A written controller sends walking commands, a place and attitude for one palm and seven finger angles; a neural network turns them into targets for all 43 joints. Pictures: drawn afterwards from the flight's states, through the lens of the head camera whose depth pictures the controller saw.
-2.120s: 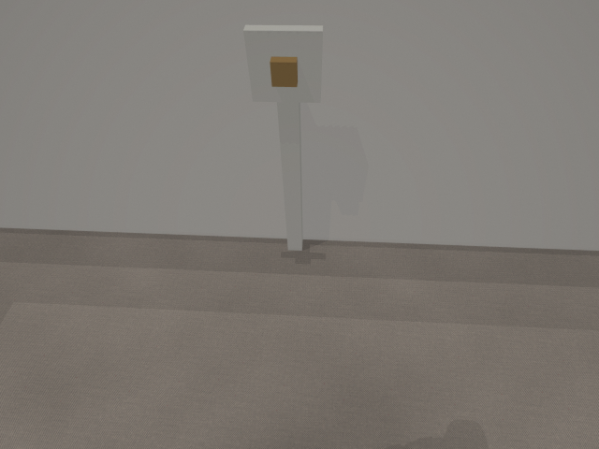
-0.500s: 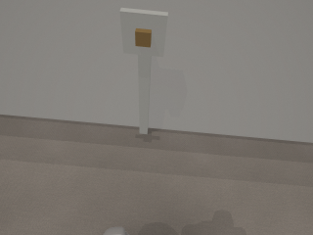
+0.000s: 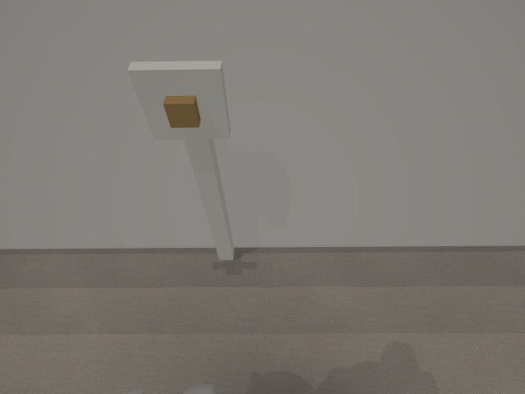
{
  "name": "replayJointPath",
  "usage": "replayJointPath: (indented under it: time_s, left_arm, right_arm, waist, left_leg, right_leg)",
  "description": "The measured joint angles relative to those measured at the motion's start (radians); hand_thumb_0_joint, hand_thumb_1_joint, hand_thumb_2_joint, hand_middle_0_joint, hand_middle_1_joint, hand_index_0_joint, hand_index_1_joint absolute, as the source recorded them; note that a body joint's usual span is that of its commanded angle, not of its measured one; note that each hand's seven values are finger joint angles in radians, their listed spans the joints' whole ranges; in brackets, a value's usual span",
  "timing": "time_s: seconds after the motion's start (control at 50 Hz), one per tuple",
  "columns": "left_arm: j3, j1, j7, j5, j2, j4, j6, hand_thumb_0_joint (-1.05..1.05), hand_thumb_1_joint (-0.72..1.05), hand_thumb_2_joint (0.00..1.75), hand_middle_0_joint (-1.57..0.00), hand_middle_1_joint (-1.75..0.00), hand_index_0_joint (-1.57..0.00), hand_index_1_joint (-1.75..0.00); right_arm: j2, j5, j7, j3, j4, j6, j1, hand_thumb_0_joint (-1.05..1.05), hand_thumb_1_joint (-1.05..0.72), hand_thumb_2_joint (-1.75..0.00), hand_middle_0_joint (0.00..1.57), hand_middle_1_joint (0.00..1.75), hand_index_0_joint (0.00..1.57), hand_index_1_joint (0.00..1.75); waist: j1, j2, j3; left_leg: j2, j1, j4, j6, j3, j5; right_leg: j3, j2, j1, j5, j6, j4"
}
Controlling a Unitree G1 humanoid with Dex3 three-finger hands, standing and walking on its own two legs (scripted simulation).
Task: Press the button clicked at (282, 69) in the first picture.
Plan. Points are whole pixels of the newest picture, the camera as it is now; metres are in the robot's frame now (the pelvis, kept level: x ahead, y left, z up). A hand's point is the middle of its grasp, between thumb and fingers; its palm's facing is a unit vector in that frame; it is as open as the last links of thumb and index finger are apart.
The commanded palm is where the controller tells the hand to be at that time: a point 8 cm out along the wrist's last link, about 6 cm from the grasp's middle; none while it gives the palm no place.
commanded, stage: take the last steps up to it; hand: left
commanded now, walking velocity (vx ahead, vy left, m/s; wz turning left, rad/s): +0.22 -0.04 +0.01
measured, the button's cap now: (183, 111) +0.64 +0.19 +0.04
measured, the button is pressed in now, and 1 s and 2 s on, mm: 0 0 0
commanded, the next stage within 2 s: come to a stop and stand still in 0.12 s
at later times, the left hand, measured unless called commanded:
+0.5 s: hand (188, 363) +0.19 +0.15 -0.17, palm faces +0.03 -0.97 -0.25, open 7.3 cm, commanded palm none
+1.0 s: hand (137, 372) +0.18 +0.24 -0.17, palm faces +0.02 -0.95 -0.32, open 7.4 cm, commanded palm none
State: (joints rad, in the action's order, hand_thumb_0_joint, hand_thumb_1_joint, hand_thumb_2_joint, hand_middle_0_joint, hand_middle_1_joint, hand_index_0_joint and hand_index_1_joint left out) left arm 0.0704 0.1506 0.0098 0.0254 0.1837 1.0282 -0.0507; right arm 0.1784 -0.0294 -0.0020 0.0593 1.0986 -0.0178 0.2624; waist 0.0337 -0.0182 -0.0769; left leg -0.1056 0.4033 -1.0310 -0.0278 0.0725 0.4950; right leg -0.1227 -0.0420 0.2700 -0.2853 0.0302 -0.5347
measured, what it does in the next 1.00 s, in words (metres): walks ahead: left foot, then right foot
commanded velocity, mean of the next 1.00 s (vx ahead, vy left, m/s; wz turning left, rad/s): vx -0.09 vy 0.04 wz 0.01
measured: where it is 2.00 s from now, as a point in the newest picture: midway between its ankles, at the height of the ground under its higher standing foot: outside the picture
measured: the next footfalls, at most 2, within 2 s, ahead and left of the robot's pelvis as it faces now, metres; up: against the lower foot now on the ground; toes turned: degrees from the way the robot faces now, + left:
left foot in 0.18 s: +0.17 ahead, +0.11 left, +0.00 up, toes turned +7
right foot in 0.38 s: +0.18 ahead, -0.16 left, +0.00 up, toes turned -4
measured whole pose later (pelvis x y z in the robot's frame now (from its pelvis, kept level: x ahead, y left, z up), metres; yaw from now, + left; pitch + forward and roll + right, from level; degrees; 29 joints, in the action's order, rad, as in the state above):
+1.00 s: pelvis +0.13 +0.03 -0.02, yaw -3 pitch -2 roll +1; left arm 0.02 0.26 0.04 0.03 0.20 0.97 0.03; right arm 0.19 -0.03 -0.01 0.03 0.86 -0.03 0.17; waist -0.03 -0.05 -0.03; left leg 0.04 0.32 -0.66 0.09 0.15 0.32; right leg -0.03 -0.04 0.31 -0.35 0.02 -0.69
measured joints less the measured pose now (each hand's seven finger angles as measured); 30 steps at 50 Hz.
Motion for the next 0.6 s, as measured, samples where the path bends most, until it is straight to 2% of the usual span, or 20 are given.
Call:
replayJointPath:
  time_s: [0.08, 0.14, 0.16, 0.18, 0.2, 0.24, 0.28, 0.3, 0.34, 0.38, 0.44, 0.48, 0.54, 0.6]
  left_arm:
    - [-0.004, 0.051, 0.008, 0.000, -0.008, 0.042, -0.005, 0.00, 0.92, 0.90, -0.20, -0.30, -0.20, -0.30]
    - [-0.010, 0.095, 0.003, -0.008, -0.014, 0.072, -0.004, 0.00, 0.93, 0.90, -0.20, -0.30, -0.20, -0.30]
    - [-0.013, 0.114, 0.001, -0.011, -0.018, 0.080, -0.001, 0.00, 0.93, 0.90, -0.20, -0.30, -0.20, -0.30]
    - [-0.016, 0.133, -0.001, -0.014, -0.024, 0.086, 0.005, 0.00, 0.92, 0.90, -0.20, -0.30, -0.20, -0.30]
    - [-0.019, 0.138, -0.001, -0.016, -0.021, 0.096, 0.015, 0.00, 0.92, 0.90, -0.20, -0.30, -0.20, -0.30]
    - [-0.021, 0.135, 0.001, -0.013, -0.016, 0.105, 0.038, 0.00, 0.92, 0.90, -0.20, -0.30, -0.20, -0.30]
    - [-0.021, 0.110, 0.001, -0.011, -0.018, 0.103, 0.053, 0.00, 0.92, 0.90, -0.20, -0.30, -0.20, -0.30]
    - [-0.023, 0.091, 0.000, -0.012, -0.022, 0.096, 0.056, 0.00, 0.92, 0.90, -0.20, -0.30, -0.20, -0.30]
    - [-0.030, 0.060, 0.001, -0.012, -0.032, 0.071, 0.052, 0.00, 0.91, 0.90, -0.20, -0.30, -0.20, -0.30]
    - [-0.031, 0.055, 0.005, -0.007, -0.018, 0.046, 0.039, 0.01, 0.93, 0.90, -0.20, -0.30, -0.20, -0.30]
    - [-0.031, 0.044, 0.009, -0.001, -0.007, 0.039, 0.043, 0.01, 0.93, 0.90, -0.20, -0.30, -0.20, -0.30]
    - [-0.029, 0.029, 0.011, 0.001, -0.009, 0.032, 0.050, 0.00, 0.92, 0.90, -0.20, -0.30, -0.20, -0.30]
    - [-0.021, 0.001, 0.025, -0.001, -0.011, 0.012, 0.047, 0.00, 0.92, 0.90, -0.20, -0.30, -0.20, -0.30]
    - [-0.015, -0.017, 0.034, -0.004, -0.004, -0.010, 0.046, 0.00, 0.91, 0.90, -0.20, -0.30, -0.20, -0.30]
  right_arm:
    - [-0.007, 0.002, 0.004, -0.002, -0.051, 0.024, -0.072, 0.01, -0.91, -0.90, 0.20, 0.30, 0.20, 0.30]
    - [-0.007, 0.003, 0.004, -0.009, -0.074, 0.042, -0.118, 0.01, -0.91, -0.90, 0.20, 0.30, 0.20, 0.30]
    - [-0.004, 0.002, 0.003, -0.013, -0.081, 0.052, -0.127, 0.01, -0.91, -0.90, 0.20, 0.30, 0.20, 0.30]
    - [0.002, -0.002, 0.001, -0.015, -0.088, 0.064, -0.132, 0.01, -0.91, -0.90, 0.20, 0.30, 0.20, 0.30]
    - [-0.005, -0.006, -0.004, -0.015, -0.090, 0.072, -0.140, 0.01, -0.91, -0.90, 0.20, 0.30, 0.20, 0.30]
    - [-0.018, -0.012, -0.009, -0.024, -0.097, 0.073, -0.139, 0.01, -0.91, -0.90, 0.20, 0.30, 0.20, 0.30]
    - [-0.024, -0.013, -0.017, -0.031, -0.097, 0.070, -0.118, 0.00, -0.91, -0.90, 0.20, 0.30, 0.20, 0.30]
    - [-0.023, -0.012, -0.023, -0.036, -0.091, 0.064, -0.108, 0.00, -0.91, -0.90, 0.20, 0.30, 0.20, 0.30]
    - [-0.010, -0.006, -0.039, -0.032, -0.071, 0.049, -0.099, 0.00, -0.93, -0.90, 0.20, 0.30, 0.20, 0.30]
    - [-0.006, 0.006, -0.037, -0.032, -0.051, 0.027, -0.089, 0.00, -0.94, -0.90, 0.20, 0.30, 0.20, 0.30]
    - [0.005, 0.020, -0.025, -0.018, -0.038, -0.009, -0.080, 0.00, -0.94, -0.90, 0.20, 0.30, 0.21, 0.30]
    - [0.018, 0.020, -0.023, -0.006, -0.035, -0.025, -0.075, 0.00, -0.93, -0.90, 0.20, 0.30, 0.20, 0.30]
    - [0.032, 0.023, -0.027, 0.004, -0.035, -0.042, -0.089, 0.01, -0.93, -0.90, 0.20, 0.30, 0.20, 0.30]
    - [0.040, 0.025, -0.024, 0.005, -0.045, -0.049, -0.115, 0.01, -0.92, -0.90, 0.20, 0.30, 0.20, 0.30]
  waist:
    - [-0.011, 0.038, -0.004]
    - [-0.026, 0.042, -0.015]
    - [-0.030, 0.037, -0.016]
    - [-0.034, 0.023, -0.011]
    - [-0.036, 0.036, -0.015]
    - [-0.038, 0.055, -0.021]
    - [-0.034, 0.049, -0.023]
    - [-0.035, 0.038, -0.028]
    - [-0.038, 0.015, -0.040]
    - [-0.045, 0.025, -0.034]
    - [-0.027, 0.013, -0.024]
    - [-0.021, 0.005, -0.020]
    - [-0.030, 0.017, -0.041]
    - [-0.042, 0.039, -0.066]
  left_leg:
    - [0.016, 0.022, 0.194, -0.007, 0.045, -0.074]
    - [0.032, -0.024, 0.402, -0.003, 0.067, -0.203]
    - [0.035, -0.053, 0.474, 0.006, 0.073, -0.270]
    - [0.028, -0.068, 0.502, 0.033, 0.064, -0.335]
    - [0.030, -0.069, 0.464, 0.048, 0.070, -0.316]
    - [0.035, -0.090, 0.428, 0.053, 0.081, -0.240]
    - [0.039, -0.117, 0.450, 0.041, 0.066, -0.217]
    - [0.040, -0.130, 0.471, 0.025, 0.054, -0.226]
    - [0.041, -0.150, 0.497, 0.017, 0.035, -0.235]
    - [0.050, -0.154, 0.487, 0.006, 0.033, -0.218]
    - [0.049, -0.148, 0.439, -0.007, 0.009, -0.152]
    - [0.067, -0.124, 0.337, -0.009, -0.006, -0.054]
    - [0.112, -0.082, 0.171, -0.017, -0.020, 0.048]
    - [0.137, -0.060, 0.151, -0.033, -0.016, 0.047]
  right_leg:
    - [0.009, 0.016, -0.085, 0.010, 0.010, 0.101]
    - [0.011, 0.033, -0.136, -0.031, 0.004, 0.096]
    - [0.013, 0.040, -0.142, -0.061, 0.001, 0.064]
    - [0.010, 0.050, -0.124, -0.094, -0.003, -0.005]
    - [0.019, 0.041, -0.089, -0.153, -0.009, -0.127]
    - [0.047, 0.034, -0.005, -0.241, -0.016, -0.364]
    - [0.045, 0.020, 0.052, -0.247, -0.027, -0.435]
    - [0.042, 0.011, 0.062, -0.238, -0.034, -0.401]
    - [0.047, -0.006, 0.053, -0.158, -0.045, -0.248]
    - [0.076, -0.025, 0.027, 0.041, -0.042, -0.068]
    - [0.062, -0.018, 0.011, -0.018, -0.029, -0.074]
    - [0.053, -0.017, 0.002, -0.040, -0.024, -0.059]
    - [0.060, -0.023, -0.015, -0.012, -0.022, -0.008]
    - [0.066, -0.030, -0.039, 0.027, -0.022, 0.053]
